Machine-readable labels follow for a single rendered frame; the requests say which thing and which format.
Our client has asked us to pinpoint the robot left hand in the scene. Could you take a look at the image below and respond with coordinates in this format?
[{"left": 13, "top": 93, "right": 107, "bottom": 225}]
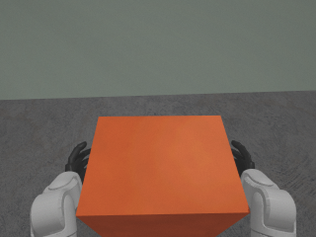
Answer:
[{"left": 65, "top": 141, "right": 92, "bottom": 185}]

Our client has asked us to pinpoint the robot right forearm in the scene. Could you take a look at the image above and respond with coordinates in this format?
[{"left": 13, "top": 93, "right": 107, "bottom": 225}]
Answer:
[{"left": 240, "top": 169, "right": 296, "bottom": 237}]

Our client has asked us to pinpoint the robot left forearm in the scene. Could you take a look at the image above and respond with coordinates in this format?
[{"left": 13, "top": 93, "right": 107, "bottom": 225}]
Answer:
[{"left": 30, "top": 171, "right": 83, "bottom": 237}]

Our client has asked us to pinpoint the carton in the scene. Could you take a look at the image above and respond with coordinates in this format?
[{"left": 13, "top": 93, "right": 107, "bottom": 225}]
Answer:
[{"left": 75, "top": 116, "right": 251, "bottom": 237}]

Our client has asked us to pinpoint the robot right hand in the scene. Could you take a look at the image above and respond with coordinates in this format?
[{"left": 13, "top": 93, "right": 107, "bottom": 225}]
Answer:
[{"left": 231, "top": 140, "right": 255, "bottom": 178}]

